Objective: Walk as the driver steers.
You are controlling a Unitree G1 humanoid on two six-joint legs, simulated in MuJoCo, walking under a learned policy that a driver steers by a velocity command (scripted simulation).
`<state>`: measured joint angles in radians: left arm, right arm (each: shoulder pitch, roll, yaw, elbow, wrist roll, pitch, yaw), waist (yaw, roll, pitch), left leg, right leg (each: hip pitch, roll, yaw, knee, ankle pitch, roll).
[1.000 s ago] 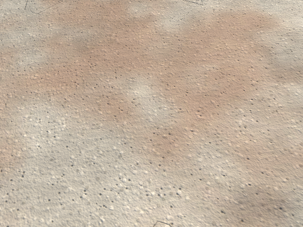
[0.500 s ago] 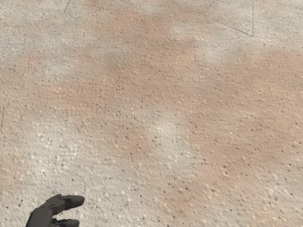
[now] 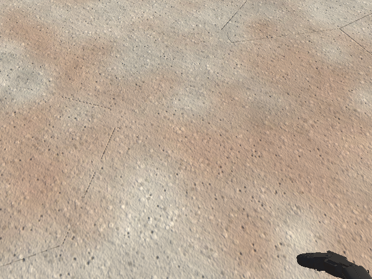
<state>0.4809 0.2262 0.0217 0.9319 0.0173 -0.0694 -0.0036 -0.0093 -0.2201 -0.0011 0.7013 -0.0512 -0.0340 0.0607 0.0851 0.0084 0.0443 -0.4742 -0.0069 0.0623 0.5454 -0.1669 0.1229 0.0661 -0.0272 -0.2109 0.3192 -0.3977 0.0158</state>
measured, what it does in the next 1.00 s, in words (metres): walks ahead: left foot, then right foot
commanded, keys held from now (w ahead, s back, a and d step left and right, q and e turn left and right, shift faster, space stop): w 0.70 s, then w+e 0.18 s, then e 0.12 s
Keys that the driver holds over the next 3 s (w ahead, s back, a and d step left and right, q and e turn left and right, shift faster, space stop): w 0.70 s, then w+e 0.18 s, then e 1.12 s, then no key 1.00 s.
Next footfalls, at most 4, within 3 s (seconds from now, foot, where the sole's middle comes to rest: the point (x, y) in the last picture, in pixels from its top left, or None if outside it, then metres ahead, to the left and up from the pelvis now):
0.02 left None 0.15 0.08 -0.77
0.56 right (232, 278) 0.46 -0.09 -0.77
1.06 left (187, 204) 0.72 0.08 -0.77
1.50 right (238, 242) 0.59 -0.11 -0.77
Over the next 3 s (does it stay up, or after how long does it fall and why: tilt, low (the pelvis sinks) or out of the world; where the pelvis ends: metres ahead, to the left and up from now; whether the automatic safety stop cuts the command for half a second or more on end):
stays up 0.55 0.00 0.02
